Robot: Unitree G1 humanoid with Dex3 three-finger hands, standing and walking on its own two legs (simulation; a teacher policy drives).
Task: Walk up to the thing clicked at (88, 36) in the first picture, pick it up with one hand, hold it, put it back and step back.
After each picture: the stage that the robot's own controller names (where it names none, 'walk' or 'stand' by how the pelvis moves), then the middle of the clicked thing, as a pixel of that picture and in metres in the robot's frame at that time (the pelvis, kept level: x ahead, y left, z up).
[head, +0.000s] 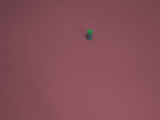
stand; (89, 34) +1.39 -0.10 -0.72
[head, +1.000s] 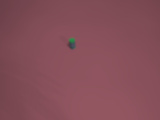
walk; (72, 43) +1.26 +0.17 -0.71
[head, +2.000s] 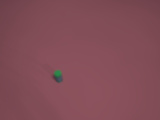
walk; (58, 76) +0.81 +0.26 -0.71
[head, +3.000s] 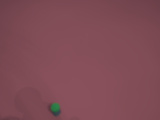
stand; (56, 109) +0.47 +0.19 -0.70
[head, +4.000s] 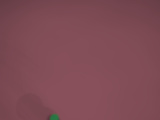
stand; out of the picture +0.44 +0.21 -0.72
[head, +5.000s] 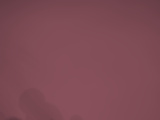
stand; out of the picture +0.39 +0.20 -0.73
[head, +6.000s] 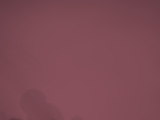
stand; out of the picture +0.40 +0.20 -0.73
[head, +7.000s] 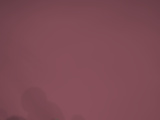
stand; out of the picture +0.39 +0.19 -0.73
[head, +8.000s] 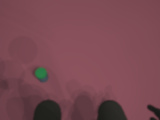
go down; (42, 75) +0.46 +0.20 -0.51
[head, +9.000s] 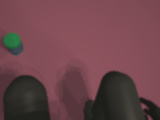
go down; (14, 44) +0.49 +0.26 -0.31
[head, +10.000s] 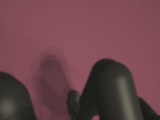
close in; out of the picture +0.47 +0.29 -0.25
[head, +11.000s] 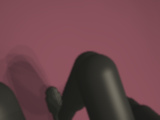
close; out of the picture +0.46 +0.32 -0.23
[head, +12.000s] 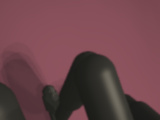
close; out of the picture +0.45 +0.31 -0.24
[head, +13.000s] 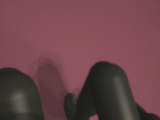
lift; out of the picture +0.40 +0.28 -0.16
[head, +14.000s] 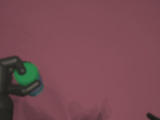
lift; (30, 80) +0.33 +0.17 +0.00
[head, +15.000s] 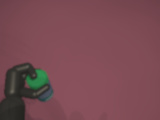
hold; (41, 86) +0.33 +0.15 -0.01
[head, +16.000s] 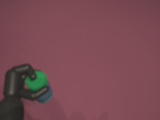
hold; (40, 87) +0.32 +0.16 -0.01
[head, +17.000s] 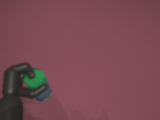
crouch; (39, 86) +0.33 +0.16 -0.02
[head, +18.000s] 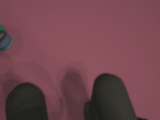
crouch; out of the picture +0.48 +0.23 -0.10
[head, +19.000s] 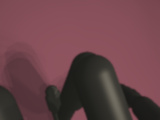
lower; out of the picture +0.43 +0.33 -0.24
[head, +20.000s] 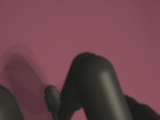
lower; out of the picture +0.43 +0.33 -0.23
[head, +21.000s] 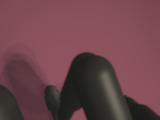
lower; out of the picture +0.43 +0.33 -0.23
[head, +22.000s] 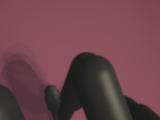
lower; out of the picture +0.43 +0.33 -0.23
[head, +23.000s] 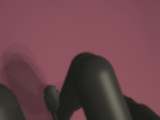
loosen; out of the picture +0.43 +0.33 -0.23
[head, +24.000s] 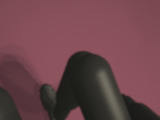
withdraw; out of the picture +0.43 +0.32 -0.24
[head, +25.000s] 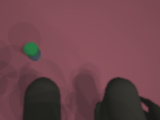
walk; (33, 52) +0.47 +0.24 -0.37
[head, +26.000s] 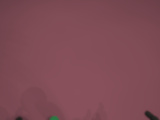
stand; out of the picture +0.40 +0.19 -0.66
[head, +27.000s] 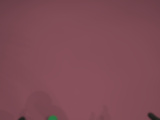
stand; out of the picture +0.41 +0.21 -0.67
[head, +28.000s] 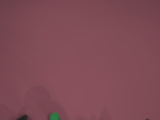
stand; (55, 119) +0.41 +0.20 -0.68
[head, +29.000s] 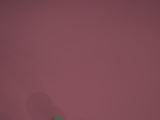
stand; out of the picture +0.41 +0.20 -0.73
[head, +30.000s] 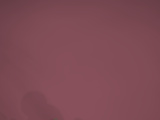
stand; out of the picture +0.40 +0.20 -0.73
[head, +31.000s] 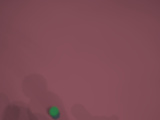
walk; (54, 113) +0.41 +0.21 -0.72
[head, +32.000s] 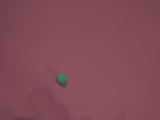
walk; (62, 81) +0.63 +0.21 -0.70
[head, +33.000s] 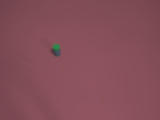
walk; (56, 50) +0.97 +0.21 -0.70
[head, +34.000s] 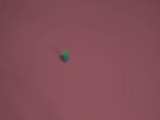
stand; (65, 56) +1.01 +0.18 -0.70
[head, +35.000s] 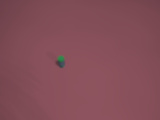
stand; (61, 61) +1.01 +0.20 -0.73
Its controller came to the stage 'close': yes
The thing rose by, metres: 0.70
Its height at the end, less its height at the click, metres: +0.00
